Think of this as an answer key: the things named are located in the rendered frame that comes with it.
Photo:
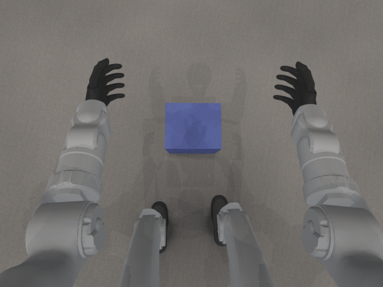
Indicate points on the carton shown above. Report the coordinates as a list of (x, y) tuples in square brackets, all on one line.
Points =
[(192, 128)]

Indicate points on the left robot upper arm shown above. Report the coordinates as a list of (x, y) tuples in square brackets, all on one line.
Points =
[(61, 237)]

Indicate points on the robot left thigh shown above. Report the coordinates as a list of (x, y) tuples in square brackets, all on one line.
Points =
[(141, 266)]

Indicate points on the right robot hand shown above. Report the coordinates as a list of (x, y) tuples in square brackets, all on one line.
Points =
[(304, 92)]

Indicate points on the robot left foot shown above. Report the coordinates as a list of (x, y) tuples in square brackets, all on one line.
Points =
[(162, 209)]

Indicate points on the right robot forearm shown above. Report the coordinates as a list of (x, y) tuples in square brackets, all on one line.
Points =
[(322, 163)]

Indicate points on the left robot forearm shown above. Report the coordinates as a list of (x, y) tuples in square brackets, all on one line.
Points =
[(78, 174)]

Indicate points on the right robot upper arm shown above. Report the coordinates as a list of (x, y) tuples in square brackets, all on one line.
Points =
[(347, 241)]

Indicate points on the left robot hand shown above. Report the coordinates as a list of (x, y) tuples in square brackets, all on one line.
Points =
[(97, 88)]

